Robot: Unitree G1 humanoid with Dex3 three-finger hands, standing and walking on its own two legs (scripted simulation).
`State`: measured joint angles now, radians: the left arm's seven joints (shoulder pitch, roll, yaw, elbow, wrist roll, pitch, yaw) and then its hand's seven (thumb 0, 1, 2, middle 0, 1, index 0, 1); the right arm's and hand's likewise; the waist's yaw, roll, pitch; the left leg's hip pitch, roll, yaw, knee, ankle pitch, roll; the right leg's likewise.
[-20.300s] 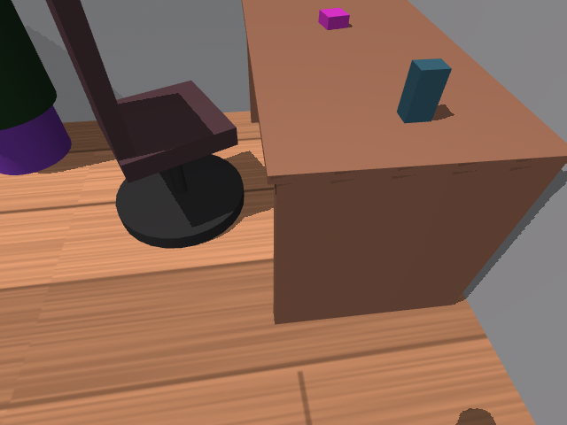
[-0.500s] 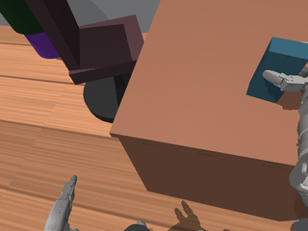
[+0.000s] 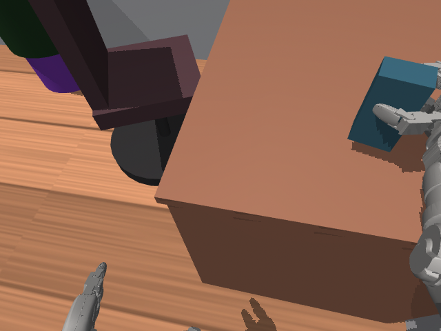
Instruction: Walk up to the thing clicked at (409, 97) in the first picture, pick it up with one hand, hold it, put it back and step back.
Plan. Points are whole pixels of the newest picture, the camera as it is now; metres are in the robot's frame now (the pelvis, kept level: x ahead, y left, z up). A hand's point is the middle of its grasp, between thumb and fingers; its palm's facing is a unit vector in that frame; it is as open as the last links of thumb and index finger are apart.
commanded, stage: settle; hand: right
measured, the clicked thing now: (387, 107) +0.52 -0.21 +0.12
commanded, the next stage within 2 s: lift in 0.56 s
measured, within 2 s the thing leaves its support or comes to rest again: neither
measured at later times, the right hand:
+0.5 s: hand (412, 79) +0.52 -0.22 +0.17, palm faces +0.19 +0.98 +0.03, open 9.7 cm
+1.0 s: hand (418, 69) +0.51 -0.21 +0.20, palm faces +0.18 +0.98 +0.03, open 9.8 cm
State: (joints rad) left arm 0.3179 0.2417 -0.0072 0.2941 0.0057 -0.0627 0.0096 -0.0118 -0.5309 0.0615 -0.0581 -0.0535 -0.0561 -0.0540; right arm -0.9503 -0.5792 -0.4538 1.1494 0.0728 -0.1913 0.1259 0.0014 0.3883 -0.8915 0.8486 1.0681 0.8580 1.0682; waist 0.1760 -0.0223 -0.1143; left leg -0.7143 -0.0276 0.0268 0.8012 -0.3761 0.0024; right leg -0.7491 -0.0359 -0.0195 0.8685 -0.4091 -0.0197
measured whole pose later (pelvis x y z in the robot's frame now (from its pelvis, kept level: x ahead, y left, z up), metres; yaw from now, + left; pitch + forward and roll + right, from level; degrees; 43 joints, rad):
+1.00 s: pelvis +0.02 +0.00 +0.02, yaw +0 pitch +12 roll +1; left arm 0.33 0.26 0.02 0.35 -0.02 -0.09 0.02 -0.01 -0.53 0.07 -0.04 -0.05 -0.04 -0.05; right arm -0.94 -0.50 -0.40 1.07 0.10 -0.08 0.11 0.00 0.51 -1.06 0.84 1.18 0.85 1.18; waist 0.11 -0.02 -0.12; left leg -0.51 -0.02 0.00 0.64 -0.33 0.00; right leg -0.53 -0.02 -0.04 0.69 -0.36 -0.02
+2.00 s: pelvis -0.02 +0.01 +0.04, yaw -2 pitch -3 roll +0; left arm 0.29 0.25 0.06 0.52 -0.05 -0.14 0.03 -0.01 -0.53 0.06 -0.03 -0.04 -0.03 -0.03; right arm -0.55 -0.33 -0.33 0.10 0.23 0.58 0.05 0.00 0.51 -1.07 0.84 1.18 0.85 1.18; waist 0.01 -0.07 -0.06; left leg -0.20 0.00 0.04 0.50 -0.25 0.01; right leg -0.21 0.00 -0.01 0.49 -0.23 -0.01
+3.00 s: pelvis -0.02 +0.01 +0.04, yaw -3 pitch -4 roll +0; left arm 0.25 0.25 0.05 0.60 -0.06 -0.19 0.02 -0.01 -0.55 0.06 -0.04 -0.04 -0.03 -0.04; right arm -0.55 -0.33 -0.34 -0.05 0.25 0.79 0.03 0.00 0.50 -1.05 0.83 1.19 0.84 1.19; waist 0.00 -0.08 -0.08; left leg -0.16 0.01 0.04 0.47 -0.24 0.01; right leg -0.18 0.01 0.00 0.47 -0.23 -0.01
